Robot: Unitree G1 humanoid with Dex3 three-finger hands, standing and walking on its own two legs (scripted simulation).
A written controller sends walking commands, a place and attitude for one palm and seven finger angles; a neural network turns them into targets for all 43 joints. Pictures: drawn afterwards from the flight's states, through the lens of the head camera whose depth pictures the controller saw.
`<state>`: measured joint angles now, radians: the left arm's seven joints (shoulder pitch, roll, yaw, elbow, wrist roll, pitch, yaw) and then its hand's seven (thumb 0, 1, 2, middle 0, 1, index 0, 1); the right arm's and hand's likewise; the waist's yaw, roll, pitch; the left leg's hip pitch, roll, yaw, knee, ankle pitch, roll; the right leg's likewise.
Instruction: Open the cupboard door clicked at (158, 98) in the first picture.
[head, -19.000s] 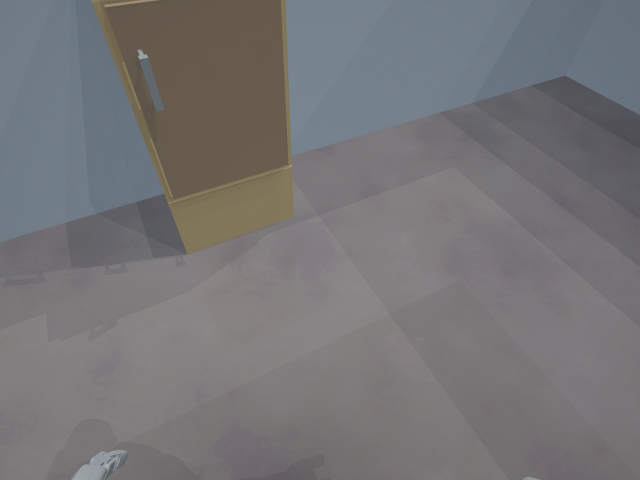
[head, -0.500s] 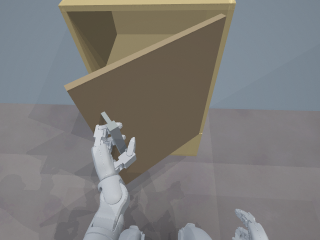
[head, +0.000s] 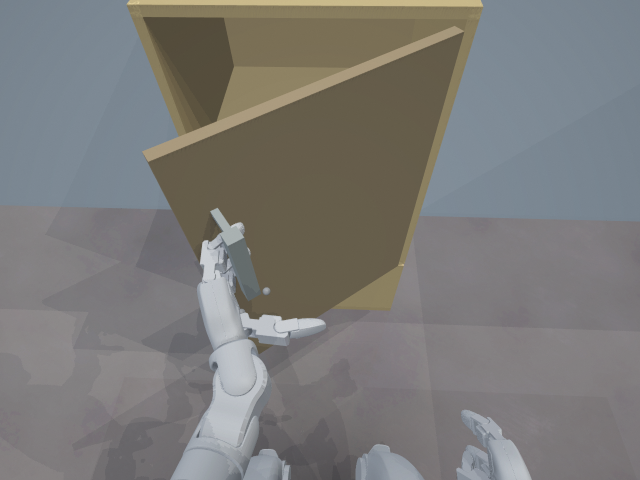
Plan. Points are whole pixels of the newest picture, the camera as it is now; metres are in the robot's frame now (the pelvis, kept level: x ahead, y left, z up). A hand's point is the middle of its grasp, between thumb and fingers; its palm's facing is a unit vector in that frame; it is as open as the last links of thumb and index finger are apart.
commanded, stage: open thumb and fingers to let go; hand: left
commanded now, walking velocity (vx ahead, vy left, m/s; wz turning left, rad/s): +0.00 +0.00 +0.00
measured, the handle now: (235, 256) +0.39 +0.12 +0.04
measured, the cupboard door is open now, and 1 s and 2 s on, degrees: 37 40 40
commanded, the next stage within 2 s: slide the hand sideways off the handle in 0.04 s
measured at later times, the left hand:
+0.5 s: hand (258, 329) +0.29 +0.08 +0.04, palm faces -0.12 -0.99 +0.07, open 16.5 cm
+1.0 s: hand (218, 358) +0.26 +0.13 +0.03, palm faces -0.07 -1.00 -0.01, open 16.3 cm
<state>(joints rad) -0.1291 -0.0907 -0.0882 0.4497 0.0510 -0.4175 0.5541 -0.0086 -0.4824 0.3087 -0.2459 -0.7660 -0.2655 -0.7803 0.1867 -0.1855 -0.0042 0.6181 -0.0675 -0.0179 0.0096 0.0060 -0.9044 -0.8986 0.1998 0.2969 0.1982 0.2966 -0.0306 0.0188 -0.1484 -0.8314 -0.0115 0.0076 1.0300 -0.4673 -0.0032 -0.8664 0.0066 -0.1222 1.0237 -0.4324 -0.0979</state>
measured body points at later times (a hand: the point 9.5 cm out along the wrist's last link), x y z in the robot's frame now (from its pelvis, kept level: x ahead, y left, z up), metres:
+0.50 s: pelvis +0.00 +0.05 +0.00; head +0.06 +0.04 +0.44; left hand +0.29 +0.14 +0.04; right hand +0.16 -0.18 -0.10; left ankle +0.02 +0.12 -0.67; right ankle +0.04 -0.06 -0.67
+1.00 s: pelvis +0.01 +0.04 -0.01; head +0.07 +0.04 +0.43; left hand +0.26 +0.18 +0.03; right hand +0.19 -0.18 -0.10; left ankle +0.02 +0.12 -0.67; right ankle +0.04 -0.06 -0.67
